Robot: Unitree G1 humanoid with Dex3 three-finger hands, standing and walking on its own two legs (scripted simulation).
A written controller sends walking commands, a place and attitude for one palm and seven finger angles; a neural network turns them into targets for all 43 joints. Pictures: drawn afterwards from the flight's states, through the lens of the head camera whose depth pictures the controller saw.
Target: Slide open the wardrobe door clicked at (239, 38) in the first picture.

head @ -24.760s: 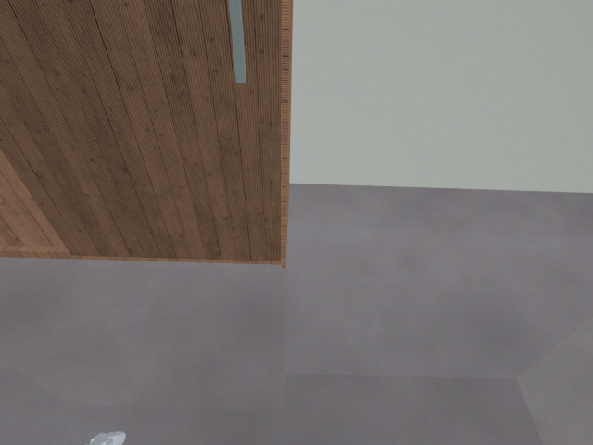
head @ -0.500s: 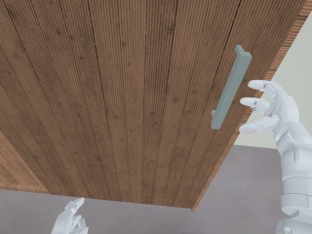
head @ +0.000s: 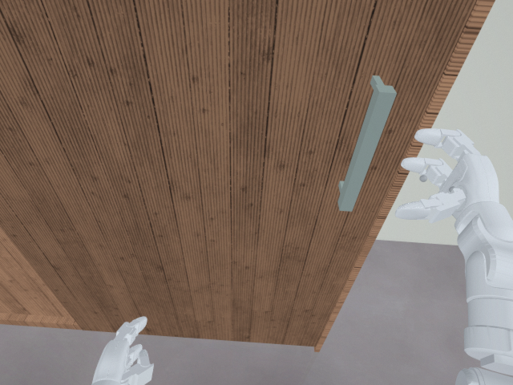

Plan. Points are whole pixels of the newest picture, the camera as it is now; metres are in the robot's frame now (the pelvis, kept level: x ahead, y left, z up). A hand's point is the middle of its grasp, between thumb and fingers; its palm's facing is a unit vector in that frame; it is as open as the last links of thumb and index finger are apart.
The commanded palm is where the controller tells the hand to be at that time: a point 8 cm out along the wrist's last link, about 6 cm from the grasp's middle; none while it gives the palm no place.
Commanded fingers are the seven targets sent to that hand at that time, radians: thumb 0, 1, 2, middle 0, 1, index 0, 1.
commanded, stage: move the hooked fingers beside the handle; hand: right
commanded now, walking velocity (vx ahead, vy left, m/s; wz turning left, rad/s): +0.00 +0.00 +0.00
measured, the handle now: (359, 149) +0.44 -0.13 +0.19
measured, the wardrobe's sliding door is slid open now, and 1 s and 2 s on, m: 0.00 0.00 0.00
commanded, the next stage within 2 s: none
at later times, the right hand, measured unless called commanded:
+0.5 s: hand (421, 171) +0.38 -0.21 +0.20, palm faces +0.04 +1.00 -0.01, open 14.0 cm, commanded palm +0.35 -0.25 +0.20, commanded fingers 0.00 0.50 -0.30 0.30 1.20 0.30 1.20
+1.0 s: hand (403, 181) +0.37 -0.19 +0.19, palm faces +0.01 +1.00 +0.01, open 14.0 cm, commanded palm +0.35 -0.25 +0.20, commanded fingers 0.00 0.50 -0.30 0.30 1.20 0.30 1.20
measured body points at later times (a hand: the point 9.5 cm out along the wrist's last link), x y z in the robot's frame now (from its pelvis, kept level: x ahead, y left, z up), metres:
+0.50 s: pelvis +0.00 +0.00 +0.00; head -0.03 +0.01 +0.45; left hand +0.13 +0.25 -0.09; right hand +0.37 -0.26 +0.21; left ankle -0.04 +0.10 -0.74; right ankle +0.05 -0.12 -0.74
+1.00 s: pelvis +0.00 +0.00 +0.00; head -0.03 +0.02 +0.45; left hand +0.17 +0.24 -0.09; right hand +0.37 -0.24 +0.19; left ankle -0.04 +0.10 -0.74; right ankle +0.05 -0.12 -0.74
